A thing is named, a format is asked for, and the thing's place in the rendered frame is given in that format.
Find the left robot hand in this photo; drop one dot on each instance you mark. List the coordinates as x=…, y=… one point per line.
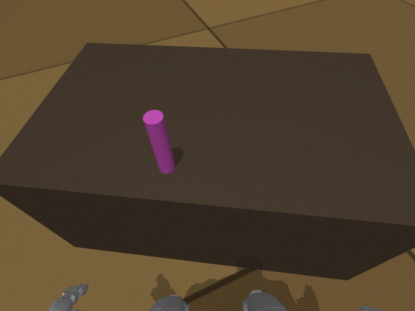
x=69, y=298

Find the can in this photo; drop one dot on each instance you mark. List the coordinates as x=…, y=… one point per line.
x=157, y=132

